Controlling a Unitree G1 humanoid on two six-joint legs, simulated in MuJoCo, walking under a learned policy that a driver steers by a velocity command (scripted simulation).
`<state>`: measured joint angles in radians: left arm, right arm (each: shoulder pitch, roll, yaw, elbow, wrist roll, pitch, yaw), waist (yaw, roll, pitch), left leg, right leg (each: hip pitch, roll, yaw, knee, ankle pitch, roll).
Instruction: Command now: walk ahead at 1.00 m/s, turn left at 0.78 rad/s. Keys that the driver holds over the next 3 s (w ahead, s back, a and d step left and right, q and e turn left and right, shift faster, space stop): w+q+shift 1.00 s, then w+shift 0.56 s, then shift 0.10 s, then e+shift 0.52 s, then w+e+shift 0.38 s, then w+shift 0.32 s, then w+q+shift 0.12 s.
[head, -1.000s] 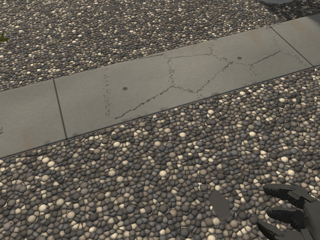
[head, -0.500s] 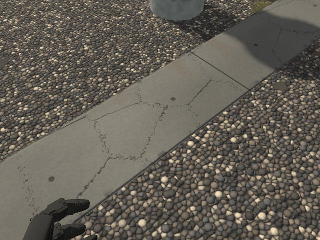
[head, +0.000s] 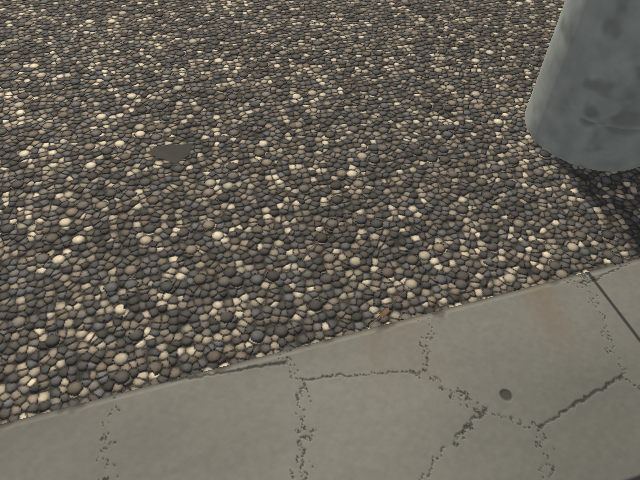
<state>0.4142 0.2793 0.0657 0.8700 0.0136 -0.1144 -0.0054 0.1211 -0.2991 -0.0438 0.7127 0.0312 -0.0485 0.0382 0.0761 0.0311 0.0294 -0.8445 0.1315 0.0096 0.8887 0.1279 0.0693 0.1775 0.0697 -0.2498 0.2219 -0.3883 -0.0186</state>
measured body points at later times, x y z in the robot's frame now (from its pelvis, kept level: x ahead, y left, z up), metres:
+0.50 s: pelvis +0.48 +0.04 +0.00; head +0.49 +0.07 +0.45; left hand +0.64 +0.36 -0.03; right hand +0.61 -0.21 -0.11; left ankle +0.30 +0.07 -0.72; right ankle +0.72 -0.03 -0.70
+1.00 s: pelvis +0.83 +0.28 -0.08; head +0.83 +0.30 +0.37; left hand +0.56 +0.35 -0.21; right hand +1.17 +0.38 -0.11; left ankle +0.90 +0.50 -0.76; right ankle +0.73 -0.04 -0.71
